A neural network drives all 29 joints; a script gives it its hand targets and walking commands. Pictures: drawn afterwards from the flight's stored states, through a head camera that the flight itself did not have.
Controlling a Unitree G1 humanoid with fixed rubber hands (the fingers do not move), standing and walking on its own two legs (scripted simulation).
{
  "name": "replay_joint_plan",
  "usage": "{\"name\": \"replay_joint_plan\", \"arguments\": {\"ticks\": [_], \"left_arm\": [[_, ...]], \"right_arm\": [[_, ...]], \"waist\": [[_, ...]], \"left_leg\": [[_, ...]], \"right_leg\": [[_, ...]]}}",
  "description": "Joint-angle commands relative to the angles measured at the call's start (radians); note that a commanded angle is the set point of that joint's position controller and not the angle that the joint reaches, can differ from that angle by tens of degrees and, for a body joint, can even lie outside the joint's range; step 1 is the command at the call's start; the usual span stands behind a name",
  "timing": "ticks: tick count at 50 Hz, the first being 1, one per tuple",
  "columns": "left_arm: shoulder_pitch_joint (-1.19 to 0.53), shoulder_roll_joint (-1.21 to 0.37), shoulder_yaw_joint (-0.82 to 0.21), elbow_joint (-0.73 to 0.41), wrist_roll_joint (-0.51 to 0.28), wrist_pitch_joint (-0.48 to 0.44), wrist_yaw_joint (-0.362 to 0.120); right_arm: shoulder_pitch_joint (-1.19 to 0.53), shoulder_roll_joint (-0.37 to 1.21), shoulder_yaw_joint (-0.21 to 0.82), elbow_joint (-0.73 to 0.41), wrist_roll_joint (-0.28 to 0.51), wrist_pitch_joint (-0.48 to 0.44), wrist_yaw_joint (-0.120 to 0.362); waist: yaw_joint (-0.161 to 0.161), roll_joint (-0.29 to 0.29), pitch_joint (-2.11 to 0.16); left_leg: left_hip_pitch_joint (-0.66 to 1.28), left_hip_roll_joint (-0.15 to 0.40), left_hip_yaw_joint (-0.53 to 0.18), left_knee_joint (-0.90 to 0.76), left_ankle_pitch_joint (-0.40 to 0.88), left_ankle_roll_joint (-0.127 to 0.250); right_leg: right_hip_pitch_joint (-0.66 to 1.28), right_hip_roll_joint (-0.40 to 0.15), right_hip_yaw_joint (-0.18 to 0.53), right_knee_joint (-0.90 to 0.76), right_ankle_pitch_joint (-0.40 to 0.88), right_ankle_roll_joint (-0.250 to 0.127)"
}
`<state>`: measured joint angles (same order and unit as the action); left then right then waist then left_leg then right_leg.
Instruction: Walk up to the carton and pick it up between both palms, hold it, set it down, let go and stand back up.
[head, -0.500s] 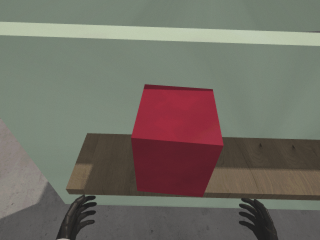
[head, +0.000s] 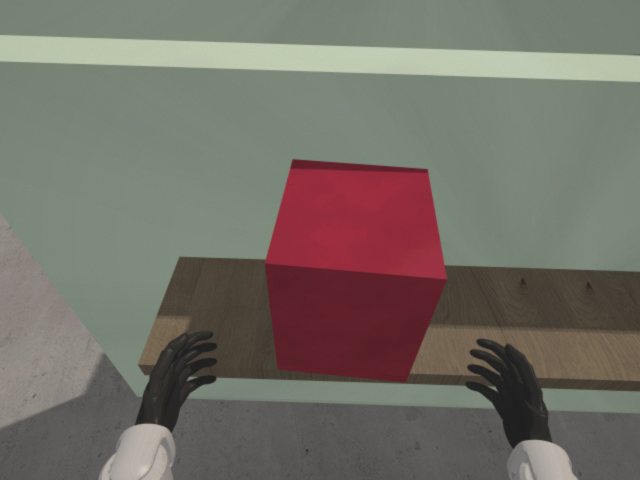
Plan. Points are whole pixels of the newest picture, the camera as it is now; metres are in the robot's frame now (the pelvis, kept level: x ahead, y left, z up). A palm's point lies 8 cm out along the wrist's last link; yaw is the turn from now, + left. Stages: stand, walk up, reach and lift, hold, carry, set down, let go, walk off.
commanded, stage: reach and lift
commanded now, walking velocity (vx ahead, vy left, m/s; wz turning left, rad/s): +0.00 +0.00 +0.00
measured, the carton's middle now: (350, 272) +0.40 -0.01 +0.03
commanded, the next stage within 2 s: none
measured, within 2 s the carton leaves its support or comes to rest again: neither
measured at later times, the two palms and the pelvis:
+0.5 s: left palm (170, 323) +0.25 +0.20 +0.10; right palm (522, 337) +0.26 -0.20 +0.09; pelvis +0.02 -0.01 +0.00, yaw +0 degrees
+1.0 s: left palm (174, 249) +0.33 +0.21 +0.14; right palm (520, 271) +0.32 -0.20 +0.14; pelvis +0.00 -0.01 +0.00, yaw -1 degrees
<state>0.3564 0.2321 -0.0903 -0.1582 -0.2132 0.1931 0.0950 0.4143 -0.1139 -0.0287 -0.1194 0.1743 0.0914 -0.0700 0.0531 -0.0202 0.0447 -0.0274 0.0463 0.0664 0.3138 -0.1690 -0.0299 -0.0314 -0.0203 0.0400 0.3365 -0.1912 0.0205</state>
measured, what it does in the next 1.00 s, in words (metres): stands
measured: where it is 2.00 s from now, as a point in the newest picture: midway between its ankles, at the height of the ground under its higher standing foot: outside the picture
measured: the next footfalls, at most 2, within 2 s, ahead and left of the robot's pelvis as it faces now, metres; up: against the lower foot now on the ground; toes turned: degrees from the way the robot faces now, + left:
none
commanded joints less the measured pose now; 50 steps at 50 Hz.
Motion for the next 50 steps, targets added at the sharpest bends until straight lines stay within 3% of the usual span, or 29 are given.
{"name": "replay_joint_plan", "arguments": {"ticks": [1,5,6,7,10,11,12,14,15,17,19,22,23,24,26,29,30,31,32,35,36,37,39,42,43,45,47,48,50], "left_arm": [[-0.221,0.106,0.079,-0.247,-0.011,0.033,-0.001],[-0.282,0.116,0.113,-0.337,-0.015,0.084,0.007],[-0.327,0.098,0.093,-0.337,-0.028,0.101,0.012],[-0.306,0.098,0.097,-0.371,-0.032,0.110,0.012],[-0.305,0.108,0.148,-0.284,-0.040,0.157,-0.018],[-0.287,0.102,0.171,-0.291,-0.016,0.172,-0.024],[-0.347,0.094,0.172,-0.287,-0.016,0.189,-0.037],[-0.373,0.095,0.196,-0.302,-0.008,0.209,-0.051],[-0.348,0.095,0.198,-0.302,0.001,0.220,-0.056],[-0.352,0.106,0.229,-0.337,-0.003,0.234,-0.066],[-0.398,0.099,0.232,-0.355,0.004,0.245,-0.076],[-0.411,0.098,0.251,-0.363,-0.016,0.272,-0.090],[-0.450,0.113,0.239,-0.364,-0.021,0.270,-0.094],[-0.496,0.125,0.247,-0.382,-0.016,0.276,-0.088],[-0.520,0.130,0.257,-0.358,-0.032,0.294,-0.101],[-0.587,0.147,0.278,-0.386,-0.020,0.325,-0.094],[-0.579,0.147,0.284,-0.372,-0.010,0.340,-0.087],[-0.642,0.157,0.299,-0.376,-0.021,0.347,-0.077],[-0.644,0.142,0.285,-0.372,-0.015,0.362,-0.076],[-0.670,0.145,0.328,-0.274,0.004,0.423,-0.087],[-0.747,0.155,0.306,-0.280,0.001,0.424,-0.090],[-0.765,0.147,0.303,-0.277,0.001,0.442,-0.090],[-0.801,0.162,0.314,-0.327,0.008,0.464,-0.084],[-0.864,0.155,0.317,-0.289,0.014,0.494,-0.074],[-0.937,0.158,0.318,-0.223,0.014,0.509,-0.075],[-0.995,0.180,0.340,-0.215,0.006,0.523,-0.060],[-1.095,0.190,0.310,-0.162,-0.010,0.520,-0.048],[-1.121,0.208,0.324,-0.150,-0.020,0.519,-0.045],[-1.186,0.212,0.313,-0.128,-0.025,0.525,-0.032]], "right_arm": [[-0.181,-0.106,-0.054,-0.239,-0.004,0.007,-0.025],[-0.260,-0.124,-0.049,-0.310,0.024,0.033,-0.034],[-0.290,-0.119,-0.067,-0.298,0.018,0.046,-0.037],[-0.284,-0.126,-0.061,-0.319,0.034,0.051,-0.034],[-0.300,-0.139,-0.038,-0.289,0.035,0.088,-0.049],[-0.289,-0.137,-0.027,-0.293,0.057,0.097,-0.062],[-0.351,-0.137,-0.020,-0.280,0.070,0.117,-0.067],[-0.376,-0.144,-0.006,-0.300,0.068,0.131,-0.074],[-0.358,-0.170,-0.029,-0.301,0.064,0.138,-0.081],[-0.369,-0.168,-0.011,-0.329,0.081,0.139,-0.092],[-0.423,-0.195,-0.034,-0.353,0.082,0.144,-0.097],[-0.432,-0.196,0.008,-0.360,0.109,0.155,-0.114],[-0.480,-0.207,-0.016,-0.371,0.108,0.157,-0.113],[-0.528,-0.209,-0.026,-0.346,0.115,0.167,-0.113],[-0.541,-0.214,-0.014,-0.335,0.129,0.181,-0.116],[-0.602,-0.200,0.000,-0.325,0.155,0.199,-0.126],[-0.623,-0.229,-0.025,-0.318,0.151,0.210,-0.120],[-0.697,-0.234,-0.027,-0.325,0.160,0.215,-0.119],[-0.672,-0.212,-0.018,-0.267,0.160,0.228,-0.119],[-0.717,-0.243,-0.005,-0.229,0.189,0.247,-0.134],[-0.792,-0.241,-0.013,-0.198,0.195,0.256,-0.134],[-0.801,-0.251,-0.025,-0.201,0.185,0.259,-0.138],[-0.840,-0.258,-0.019,-0.212,0.204,0.264,-0.148],[-0.901,-0.292,-0.027,-0.184,0.222,0.281,-0.143],[-0.963,-0.285,-0.036,-0.109,0.217,0.291,-0.147],[-1.039,-0.306,-0.048,-0.106,0.220,0.293,-0.143],[-1.124,-0.306,-0.065,-0.058,0.227,0.304,-0.131],[-1.135,-0.314,-0.061,-0.042,0.222,0.311,-0.129],[-1.207,-0.324,-0.074,-0.031,0.217,0.308,-0.135]], "waist": [[-0.021,0.029,-0.002],[-0.001,0.045,-0.050],[-0.021,0.060,-0.075],[-0.017,0.068,-0.091],[-0.015,0.022,-0.096],[0.005,0.043,-0.088],[-0.015,0.035,-0.105],[-0.007,0.019,-0.113],[-0.016,-0.015,-0.106],[-0.007,0.005,-0.135],[-0.036,-0.017,-0.174],[-0.022,-0.034,-0.191],[-0.041,-0.027,-0.197],[-0.037,0.001,-0.212],[-0.046,-0.024,-0.213],[-0.044,0.018,-0.239],[-0.045,0.001,-0.209],[-0.027,0.008,-0.245],[-0.046,0.030,-0.225],[-0.027,0.022,-0.217],[-0.053,0.044,-0.238],[-0.068,0.022,-0.242],[-0.066,0.052,-0.300],[-0.061,0.049,-0.302],[-0.069,0.044,-0.283],[-0.057,0.058,-0.316],[-0.080,0.038,-0.335],[-0.073,0.016,-0.345],[-0.081,0.036,-0.425]], "left_leg": [[-0.022,-0.034,-0.013,-0.076,-0.021,-0.002],[0.008,-0.033,-0.010,-0.074,-0.019,-0.008],[0.008,-0.029,-0.015,-0.066,0.008,-0.012],[0.032,-0.028,-0.018,-0.060,0.063,-0.016],[0.034,-0.037,0.003,-0.047,0.103,0.001],[0.040,-0.043,0.006,-0.036,0.167,-0.001],[0.048,-0.045,0.005,-0.036,0.159,-0.005],[0.039,-0.044,0.006,-0.023,0.179,-0.008],[0.057,-0.041,0.006,-0.026,0.213,-0.005],[0.064,-0.050,0.005,-0.008,0.281,-0.005],[0.091,-0.047,0.004,0.001,0.282,-0.009],[0.106,-0.052,0.014,0.017,0.332,-0.007],[0.101,-0.053,0.006,0.017,0.308,-0.005],[0.100,-0.048,0.005,0.009,0.319,-0.012],[0.098,-0.049,-0.001,0.019,0.322,-0.008],[0.086,-0.058,0.013,0.014,0.294,-0.007],[0.096,-0.050,0.008,0.005,0.298,-0.010],[0.070,-0.054,0.010,0.002,0.266,-0.008],[0.082,-0.051,0.012,0.006,0.292,-0.013],[0.098,-0.049,0.013,0.005,0.326,-0.010],[0.094,-0.054,0.018,0.003,0.294,-0.010],[0.089,-0.053,0.022,0.010,0.283,-0.007],[0.105,-0.053,0.021,0.021,0.337,-0.018],[0.100,-0.050,0.027,0.012,0.333,-0.016],[0.091,-0.045,0.026,0.007,0.289,-0.016],[0.056,-0.053,0.030,-0.003,0.225,-0.010],[0.044,-0.036,0.024,-0.018,0.154,-0.001],[0.014,-0.041,0.021,-0.018,0.136,0.007],[0.029,-0.045,0.024,-0.010,0.140,0.006]], "right_leg": [[-0.114,0.028,0.010,-0.106,-0.045,-0.046],[-0.128,0.029,0.007,-0.095,-0.054,-0.045],[-0.130,0.029,0.003,-0.085,-0.022,-0.047],[-0.135,0.036,0.002,-0.077,0.027,-0.045],[-0.110,0.031,0.005,-0.074,0.075,-0.024],[-0.085,0.030,0.017,-0.071,0.143,-0.024],[-0.079,0.030,0.009,-0.069,0.142,-0.021],[-0.066,0.034,0.009,-0.061,0.148,-0.018],[-0.051,0.032,0.003,-0.058,0.214,-0.005],[-0.035,0.027,0.013,-0.041,0.319,-0.001],[-0.041,0.041,-0.002,-0.036,0.321,0.004],[-0.008,0.034,0.011,-0.040,0.411,0.016],[-0.022,0.036,0.009,-0.037,0.378,0.014],[-0.030,0.040,0.009,-0.036,0.368,0.006],[-0.020,0.037,0.011,-0.043,0.370,0.003],[-0.025,0.029,0.017,-0.043,0.361,0.009],[-0.031,0.043,0.011,-0.049,0.338,-0.002],[-0.035,0.045,0.013,-0.038,0.301,0.003],[-0.027,0.044,0.013,-0.050,0.324,-0.003],[-0.017,0.045,0.011,-0.051,0.390,0.005],[-0.025,0.041,0.014,-0.052,0.358,0.010],[-0.023,0.052,0.002,-0.048,0.340,0.007],[-0.001,0.058,0.004,-0.037,0.407,0.003],[-0.013,0.067,-0.002,-0.038,0.375,0.001],[-0.032,0.068,-0.005,-0.043,0.332,0.000],[-0.030,0.066,-0.006,-0.040,0.257,0.003],[-0.072,0.073,-0.014,-0.053,0.171,-0.008],[-0.058,0.072,-0.010,-0.042,0.170,-0.004],[-0.044,0.071,-0.021,-0.024,0.186,0.008]]}}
